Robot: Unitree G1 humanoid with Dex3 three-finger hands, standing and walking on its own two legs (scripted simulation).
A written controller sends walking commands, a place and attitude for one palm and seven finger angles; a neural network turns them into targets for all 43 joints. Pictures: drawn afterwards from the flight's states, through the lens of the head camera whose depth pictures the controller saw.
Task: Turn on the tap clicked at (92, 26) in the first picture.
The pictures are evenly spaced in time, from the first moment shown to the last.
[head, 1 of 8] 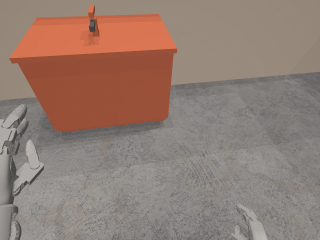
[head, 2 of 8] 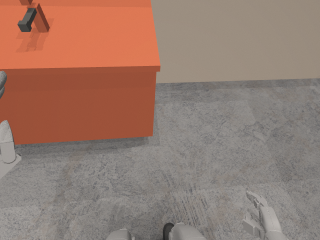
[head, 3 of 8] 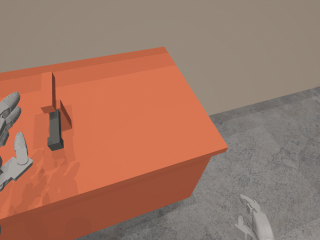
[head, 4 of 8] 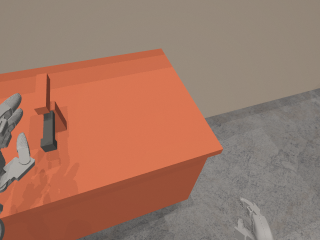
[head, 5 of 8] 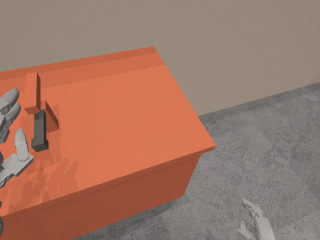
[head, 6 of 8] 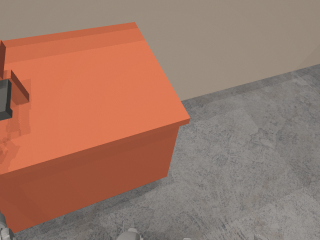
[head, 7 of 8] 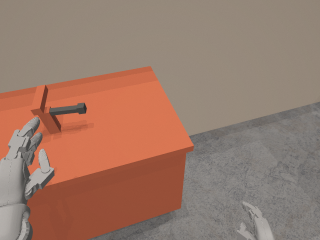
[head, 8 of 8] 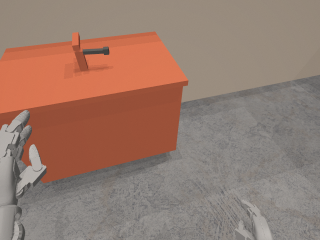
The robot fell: no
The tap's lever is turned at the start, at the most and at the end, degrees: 0 81 81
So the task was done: yes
